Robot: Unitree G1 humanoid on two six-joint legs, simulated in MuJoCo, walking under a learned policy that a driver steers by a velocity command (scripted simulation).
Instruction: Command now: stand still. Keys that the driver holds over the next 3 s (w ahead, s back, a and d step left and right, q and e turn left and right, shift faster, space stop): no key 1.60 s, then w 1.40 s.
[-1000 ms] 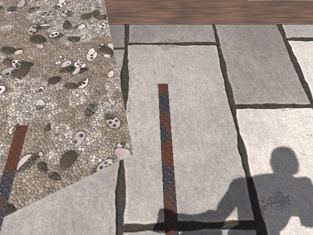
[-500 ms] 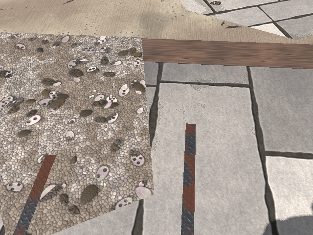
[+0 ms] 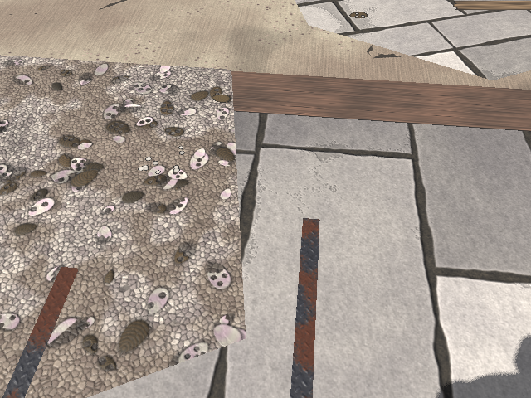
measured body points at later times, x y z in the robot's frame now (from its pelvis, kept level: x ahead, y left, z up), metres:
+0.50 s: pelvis +0.00 -0.01 +0.00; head +0.00 -0.01 +0.45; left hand +0.05 +0.24 -0.14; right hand +0.07 -0.27 -0.14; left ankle +0.01 +0.12 -0.73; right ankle -0.01 -0.12 -0.73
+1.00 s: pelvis +0.00 -0.02 +0.01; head +0.01 -0.02 +0.46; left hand +0.02 +0.22 -0.15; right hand +0.03 -0.27 -0.15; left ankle +0.01 +0.12 -0.73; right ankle -0.01 -0.12 -0.73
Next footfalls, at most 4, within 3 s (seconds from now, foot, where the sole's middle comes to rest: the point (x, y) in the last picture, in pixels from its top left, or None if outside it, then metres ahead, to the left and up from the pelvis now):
1.92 left None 0.10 0.12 -0.77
2.40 right None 0.48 -0.09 -0.77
2.92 left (225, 300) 0.79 0.15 -0.77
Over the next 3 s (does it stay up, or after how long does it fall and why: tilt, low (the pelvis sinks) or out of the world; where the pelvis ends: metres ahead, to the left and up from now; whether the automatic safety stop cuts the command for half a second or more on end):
stays up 0.65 0.05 -0.01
